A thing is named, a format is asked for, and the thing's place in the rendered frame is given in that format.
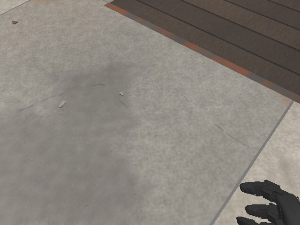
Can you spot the right robot hand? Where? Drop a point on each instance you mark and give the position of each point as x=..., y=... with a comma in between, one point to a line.
x=286, y=211

